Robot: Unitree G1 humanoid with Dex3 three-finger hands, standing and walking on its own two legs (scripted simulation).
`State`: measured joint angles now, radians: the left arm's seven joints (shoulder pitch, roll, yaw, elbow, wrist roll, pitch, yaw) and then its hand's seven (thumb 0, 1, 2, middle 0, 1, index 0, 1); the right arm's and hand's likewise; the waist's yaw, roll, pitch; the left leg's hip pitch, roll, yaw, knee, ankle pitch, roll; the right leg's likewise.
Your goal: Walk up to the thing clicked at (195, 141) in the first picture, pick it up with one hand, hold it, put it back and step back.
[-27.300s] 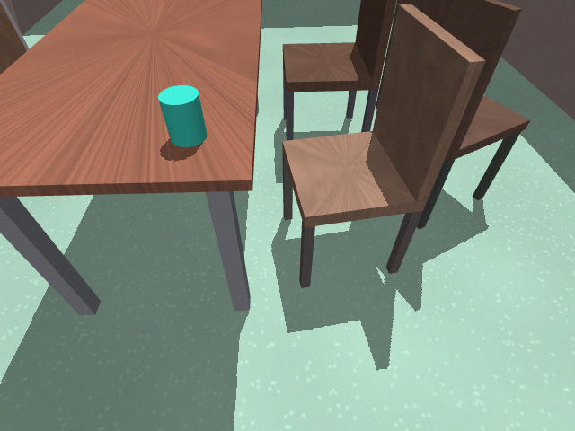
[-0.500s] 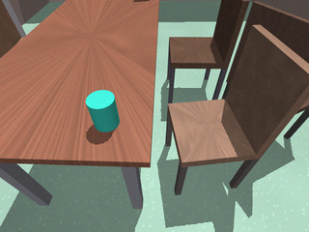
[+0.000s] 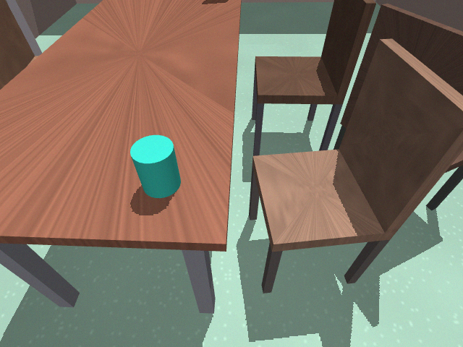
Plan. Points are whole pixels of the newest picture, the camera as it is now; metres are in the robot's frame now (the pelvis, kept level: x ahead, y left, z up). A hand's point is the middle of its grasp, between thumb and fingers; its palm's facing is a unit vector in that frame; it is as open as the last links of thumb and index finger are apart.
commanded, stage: stand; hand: left
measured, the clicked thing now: (157, 167) +0.49 +0.19 +0.03
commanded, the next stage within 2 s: none
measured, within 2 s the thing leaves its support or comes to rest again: neither
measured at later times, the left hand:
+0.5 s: hand out of the picture +0.06 +0.25 -0.16, palm faces -0.03 -0.94 -0.35, open 7.4 cm
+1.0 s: hand out of the picture +0.07 +0.25 -0.16, palm faces -0.03 -0.94 -0.34, open 7.4 cm
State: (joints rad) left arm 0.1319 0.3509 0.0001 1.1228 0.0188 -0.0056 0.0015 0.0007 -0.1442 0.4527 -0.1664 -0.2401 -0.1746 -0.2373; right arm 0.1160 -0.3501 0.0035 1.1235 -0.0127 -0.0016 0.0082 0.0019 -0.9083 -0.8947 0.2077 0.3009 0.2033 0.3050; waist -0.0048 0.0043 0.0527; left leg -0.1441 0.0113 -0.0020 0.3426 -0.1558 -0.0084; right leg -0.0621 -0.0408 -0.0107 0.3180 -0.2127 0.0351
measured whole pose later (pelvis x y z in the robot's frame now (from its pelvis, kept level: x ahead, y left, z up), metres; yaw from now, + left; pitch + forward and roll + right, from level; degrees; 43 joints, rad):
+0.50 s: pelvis +0.00 +0.00 +0.00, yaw +0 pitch -2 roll +0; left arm 0.14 0.35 0.00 1.12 0.02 0.00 0.00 0.01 0.89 0.89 -0.20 -0.30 -0.21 -0.30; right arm 0.12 -0.35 0.00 1.13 -0.01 0.00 0.01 0.00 -0.91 -0.89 0.21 0.30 0.20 0.30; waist 0.00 0.01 0.06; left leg -0.14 0.01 -0.01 0.34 -0.16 -0.01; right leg -0.06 -0.04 -0.01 0.32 -0.21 0.03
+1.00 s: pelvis +0.01 +0.00 +0.00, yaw +0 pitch -2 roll +0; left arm 0.13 0.35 0.00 1.11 0.02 0.00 0.00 0.01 0.90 0.90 -0.20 -0.30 -0.21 -0.30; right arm 0.11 -0.35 0.00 1.12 -0.01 0.00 0.00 0.00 -0.91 -0.89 0.21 0.30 0.20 0.30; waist 0.00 0.00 0.06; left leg -0.14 0.01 -0.01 0.34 -0.16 -0.01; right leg -0.05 -0.04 -0.02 0.31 -0.21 0.03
